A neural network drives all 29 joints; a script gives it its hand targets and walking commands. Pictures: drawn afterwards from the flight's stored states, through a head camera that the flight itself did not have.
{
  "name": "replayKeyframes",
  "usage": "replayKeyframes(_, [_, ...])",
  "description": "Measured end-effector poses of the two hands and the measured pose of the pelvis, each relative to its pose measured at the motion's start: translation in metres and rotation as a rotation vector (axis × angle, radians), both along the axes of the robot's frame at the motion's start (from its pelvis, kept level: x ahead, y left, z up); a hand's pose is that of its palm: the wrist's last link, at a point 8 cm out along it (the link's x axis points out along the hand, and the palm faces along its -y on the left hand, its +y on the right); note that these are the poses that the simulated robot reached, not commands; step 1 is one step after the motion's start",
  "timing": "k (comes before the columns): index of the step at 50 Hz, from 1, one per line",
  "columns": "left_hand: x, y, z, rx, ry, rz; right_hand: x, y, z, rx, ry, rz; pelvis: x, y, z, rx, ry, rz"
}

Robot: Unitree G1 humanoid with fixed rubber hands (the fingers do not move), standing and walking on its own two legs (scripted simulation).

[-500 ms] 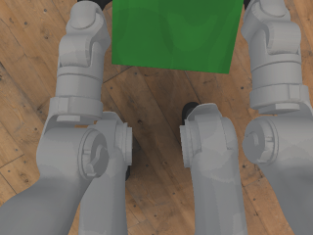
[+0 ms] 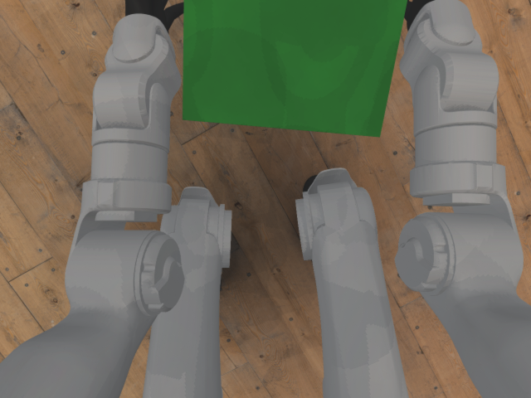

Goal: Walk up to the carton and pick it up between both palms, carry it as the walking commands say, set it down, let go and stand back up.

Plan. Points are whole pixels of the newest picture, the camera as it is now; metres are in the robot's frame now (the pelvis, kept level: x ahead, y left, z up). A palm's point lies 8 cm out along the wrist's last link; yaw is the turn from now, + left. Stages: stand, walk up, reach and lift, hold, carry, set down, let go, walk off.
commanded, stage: reach and lift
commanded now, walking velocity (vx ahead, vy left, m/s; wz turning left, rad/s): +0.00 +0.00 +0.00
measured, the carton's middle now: (282, 25) +0.53 -0.07 -0.17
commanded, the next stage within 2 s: none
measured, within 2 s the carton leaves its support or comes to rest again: neither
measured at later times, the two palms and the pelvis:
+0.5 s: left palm (118, 3) +0.52 +0.08 -0.03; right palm out of the picture +0.50 -0.21 -0.04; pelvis -0.01 -0.01 +0.05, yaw +0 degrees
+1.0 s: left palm out of the picture +0.50 +0.09 +0.04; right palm out of the picture +0.49 -0.20 +0.04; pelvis -0.01 +0.00 +0.10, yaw -1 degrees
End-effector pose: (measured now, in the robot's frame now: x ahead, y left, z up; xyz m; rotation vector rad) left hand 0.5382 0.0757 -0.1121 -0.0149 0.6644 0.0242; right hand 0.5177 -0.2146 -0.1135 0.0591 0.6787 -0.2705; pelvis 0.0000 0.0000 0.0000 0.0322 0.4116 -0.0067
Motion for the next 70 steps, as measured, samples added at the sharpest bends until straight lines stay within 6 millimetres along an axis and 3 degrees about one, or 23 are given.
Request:
replayKeyframes(16, [-0.013, 0.001, 0.052, 0.011, -0.013, 0.023, -0.004, 0.001, 0.053, 0.008, -0.015, 0.017, -0.014, -0.004, 0.027, 0.003, -0.051, -0.001])
replayKeyframes(33, [-0.028, 0.002, 0.097, 0.013, 0.003, 0.014, -0.025, 0.002, 0.095, 0.012, 0.001, 0.01, -0.011, -0.01, 0.067, 0.022, -0.108, -0.016])
replayKeyframes(70, [-0.053, 0.013, 0.207, 0.03, -0.015, 0.004, -0.047, 0.013, 0.207, 0.001, -0.015, 0.019, -0.007, -0.002, 0.15, -0.014, -0.229, -0.013])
